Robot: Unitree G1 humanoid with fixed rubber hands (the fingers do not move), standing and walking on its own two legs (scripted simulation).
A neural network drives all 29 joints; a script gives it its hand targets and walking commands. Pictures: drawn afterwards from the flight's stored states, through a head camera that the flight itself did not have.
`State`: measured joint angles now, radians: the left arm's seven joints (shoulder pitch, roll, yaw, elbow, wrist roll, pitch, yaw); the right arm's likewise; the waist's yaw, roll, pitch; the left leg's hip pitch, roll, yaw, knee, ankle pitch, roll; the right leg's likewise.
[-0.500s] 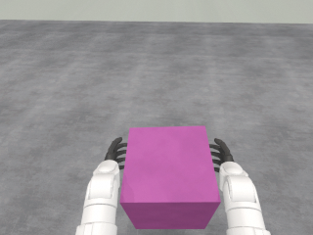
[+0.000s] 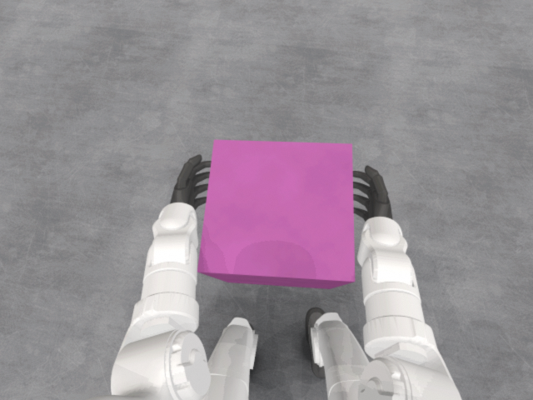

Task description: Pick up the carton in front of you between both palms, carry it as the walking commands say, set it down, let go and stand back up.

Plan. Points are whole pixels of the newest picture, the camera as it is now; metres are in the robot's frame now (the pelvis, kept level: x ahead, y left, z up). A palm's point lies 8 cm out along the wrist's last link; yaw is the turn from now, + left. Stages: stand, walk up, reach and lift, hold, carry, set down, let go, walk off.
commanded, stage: set down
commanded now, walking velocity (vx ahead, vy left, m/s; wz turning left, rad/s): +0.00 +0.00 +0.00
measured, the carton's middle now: (279, 224) +0.37 +0.02 -0.14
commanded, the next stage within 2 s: none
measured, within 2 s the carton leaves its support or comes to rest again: neither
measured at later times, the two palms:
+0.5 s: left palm (213, 205) +0.43 +0.16 -0.21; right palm (358, 215) +0.41 -0.14 -0.22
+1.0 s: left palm (233, 214) +0.45 +0.14 -0.37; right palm (351, 223) +0.44 -0.16 -0.38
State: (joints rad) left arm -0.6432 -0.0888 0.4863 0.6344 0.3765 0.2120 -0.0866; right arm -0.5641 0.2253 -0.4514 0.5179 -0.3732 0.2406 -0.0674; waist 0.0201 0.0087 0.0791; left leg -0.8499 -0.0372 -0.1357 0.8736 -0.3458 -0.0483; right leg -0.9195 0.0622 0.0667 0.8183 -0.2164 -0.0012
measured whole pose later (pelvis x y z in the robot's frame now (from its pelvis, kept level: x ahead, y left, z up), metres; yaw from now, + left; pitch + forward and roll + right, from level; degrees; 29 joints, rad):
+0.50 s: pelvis +0.00 +0.03 -0.13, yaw +1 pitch +44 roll +1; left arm -0.76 -0.08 0.42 0.67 0.21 0.20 0.04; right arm -0.72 0.08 -0.43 0.61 -0.24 0.21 -0.04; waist -0.02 0.03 -0.25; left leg -1.67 -0.12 -0.10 1.44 -0.53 -0.04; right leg -1.74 0.06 0.11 1.38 -0.40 0.06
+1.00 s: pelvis -0.04 +0.02 -0.26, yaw +4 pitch +48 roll +3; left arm -1.06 0.02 0.37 0.80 0.10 0.17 0.12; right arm -1.01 -0.07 -0.41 0.73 -0.15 0.20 -0.07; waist -0.04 0.04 -0.09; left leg -2.10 -0.18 -0.08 1.86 -0.59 -0.09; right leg -2.19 0.10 0.12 1.80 -0.45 0.08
